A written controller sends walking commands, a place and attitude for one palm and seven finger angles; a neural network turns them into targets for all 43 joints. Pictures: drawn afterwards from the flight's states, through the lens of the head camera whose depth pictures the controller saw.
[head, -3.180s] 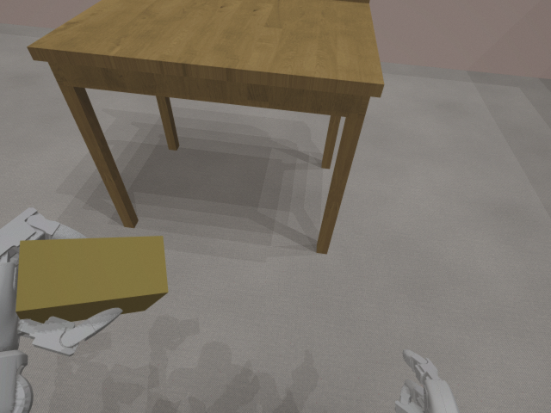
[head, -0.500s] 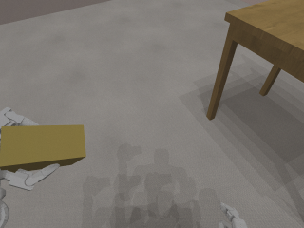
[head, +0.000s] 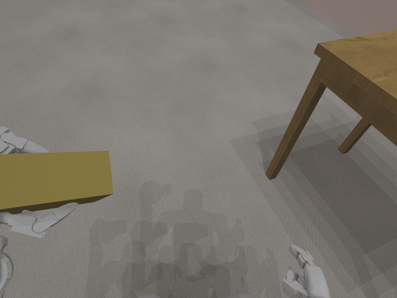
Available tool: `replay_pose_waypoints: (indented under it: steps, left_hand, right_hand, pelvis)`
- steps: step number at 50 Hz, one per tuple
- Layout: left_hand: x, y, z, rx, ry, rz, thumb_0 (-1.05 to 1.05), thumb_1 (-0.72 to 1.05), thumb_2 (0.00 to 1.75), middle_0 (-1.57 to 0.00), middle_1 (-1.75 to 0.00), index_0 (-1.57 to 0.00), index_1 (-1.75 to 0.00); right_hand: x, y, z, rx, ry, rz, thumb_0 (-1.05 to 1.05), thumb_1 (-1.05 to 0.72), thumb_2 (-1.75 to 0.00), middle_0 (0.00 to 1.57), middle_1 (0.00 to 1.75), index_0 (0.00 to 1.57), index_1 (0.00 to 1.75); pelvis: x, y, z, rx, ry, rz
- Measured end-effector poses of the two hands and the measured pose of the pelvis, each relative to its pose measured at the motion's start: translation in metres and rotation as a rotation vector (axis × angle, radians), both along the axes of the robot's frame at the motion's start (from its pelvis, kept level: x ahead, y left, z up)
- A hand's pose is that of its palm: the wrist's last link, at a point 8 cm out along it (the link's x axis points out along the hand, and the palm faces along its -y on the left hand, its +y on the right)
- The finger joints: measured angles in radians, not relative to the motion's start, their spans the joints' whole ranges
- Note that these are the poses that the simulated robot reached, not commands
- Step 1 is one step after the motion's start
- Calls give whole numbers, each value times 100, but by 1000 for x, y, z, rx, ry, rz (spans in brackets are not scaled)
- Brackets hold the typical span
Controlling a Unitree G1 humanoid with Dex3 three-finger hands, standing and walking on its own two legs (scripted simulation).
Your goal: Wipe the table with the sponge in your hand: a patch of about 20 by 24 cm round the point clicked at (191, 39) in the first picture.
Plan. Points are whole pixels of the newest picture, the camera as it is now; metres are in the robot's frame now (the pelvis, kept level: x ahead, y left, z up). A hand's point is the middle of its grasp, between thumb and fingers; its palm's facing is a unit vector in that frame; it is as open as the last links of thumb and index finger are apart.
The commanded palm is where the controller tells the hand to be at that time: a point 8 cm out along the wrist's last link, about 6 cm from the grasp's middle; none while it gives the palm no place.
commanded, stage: walk to a spot facing it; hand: left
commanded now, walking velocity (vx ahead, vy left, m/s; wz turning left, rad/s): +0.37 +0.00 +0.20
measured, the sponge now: (71, 182) +0.25 +0.21 +0.16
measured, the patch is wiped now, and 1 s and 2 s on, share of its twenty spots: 0.00 0.00 0.00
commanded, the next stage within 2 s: none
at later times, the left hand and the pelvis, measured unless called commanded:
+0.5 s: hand (94, 140) +0.31 +0.19 +0.18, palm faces +0.48 -0.75 -0.46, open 10.1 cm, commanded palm +0.24 +0.24 +0.19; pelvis +0.13 -0.07 +0.02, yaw +11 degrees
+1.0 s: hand (70, 104) +0.35 +0.23 +0.22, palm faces +0.68 -0.54 -0.50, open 10.1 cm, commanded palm +0.30 +0.26 +0.19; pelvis +0.27 -0.06 +0.01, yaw +24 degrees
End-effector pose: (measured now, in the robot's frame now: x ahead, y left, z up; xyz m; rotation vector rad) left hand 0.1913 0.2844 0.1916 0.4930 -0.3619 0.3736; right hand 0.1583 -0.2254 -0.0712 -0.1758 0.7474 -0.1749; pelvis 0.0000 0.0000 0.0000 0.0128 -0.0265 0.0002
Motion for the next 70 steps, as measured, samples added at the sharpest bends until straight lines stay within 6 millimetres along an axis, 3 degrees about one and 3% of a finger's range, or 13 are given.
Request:
replay_pose_waypoints:
  steps: [5, 9, 12, 17, 22, 27, 34, 39, 46, 51, 56, 62, 70]
  left_hand:
    - [5, -24, 25, 36, -5, -35, -1, -50, 98, -73, -133, -76, -133]
    - [5, -41, 49, 122, -14, -14, -1, -50, 98, -73, -133, -75, -133]
    - [13, -44, 47, 162, 13, 70, -1, -50, 98, -73, -133, -75, -133]
    - [36, -47, 12, 41, 87, 200, -1, -50, 98, -73, -133, -75, -133]
    - [61, -59, -1, -34, 162, 189, -1, -50, 98, -73, -133, -75, -133]
    - [84, -60, 21, 45, 117, 137, -1, -50, 98, -73, -133, -75, -133]
    - [103, -25, 34, 137, -12, 181, -1, -50, 98, -73, -133, -75, -133]
    - [125, -1, 21, 120, -8, 222, -1, -50, 98, -73, -133, -75, -134]
    - [117, -21, 35, 85, 33, 292, -1, -50, 98, -73, -133, -75, -134]
    - [106, -40, 46, 134, 61, 433, -1, -50, 98, -73, -134, -75, -134]
    - [109, -44, 22, 40, 72, 608, -1, -50, 98, -73, -134, -75, -134]
    - [122, -54, 5, -75, 148, 625, -1, -50, 98, -72, -134, -75, -134]
    - [111, -57, 40, 76, 65, 578, -1, -50, 98, -72, -134, -75, -134]
  right_hand:
    - [25, 32, 0, 102, 7, 92, 1, -90, -89, 20, 30, 20, 30]
    - [45, 33, -7, 147, 30, 145, 1, -90, -89, 21, 30, 20, 30]
    - [66, 19, -21, 159, 48, 163, 1, -90, -89, 21, 30, 21, 30]
    - [105, -26, -41, 84, 97, 191, 1, -90, -89, 21, 30, 21, 30]
    - [143, -67, -16, -24, 103, 175, 1, -90, -89, 21, 30, 20, 30]
    - [181, -83, 10, -111, 86, 179, 1, -91, -89, 20, 30, 20, 30]
    - [240, -49, 8, -139, 20, 202, 1, -91, -90, 20, 30, 20, 30]
    - [268, 8, -5, 0, 8, 255, 1, -91, -90, 20, 30, 20, 30]
    - [294, 60, -4, 123, 43, 428, 1, -90, -89, 21, 30, 20, 30]
    - [331, 61, -16, 139, 60, 536, 1, -90, -89, 21, 30, 21, 30]
    - [382, 42, -32, 67, 67, 619, 1, -90, -89, 21, 30, 21, 30]
    - [433, 19, -3, -31, 13, 612, 1, -90, -89, 20, 30, 20, 30]
    - [462, 27, 27, -121, -64, 634, 1, -91, -89, 20, 30, 20, 30]
  pelvis:
    - [22, -11, 11, -18, 17, 19]
    - [46, -26, 16, -29, 24, 41]
    - [66, -41, 10, -22, 22, 61]
    - [91, -59, 2, -1, -1, 127]
    - [116, -66, 15, 24, 4, 163]
    - [143, -66, 21, 34, 27, 204]
    - [188, -37, -1, 15, 39, 224]
    - [206, -36, -3, -3, 3, 287]
    - [241, -49, 12, -35, 16, 372]
    - [275, -66, 10, -36, 14, 434]
    - [297, -83, 3, 4, -6, 527]
    - [312, -92, 17, 44, -2, 592]
    - [317, -89, 15, 21, 34, 660]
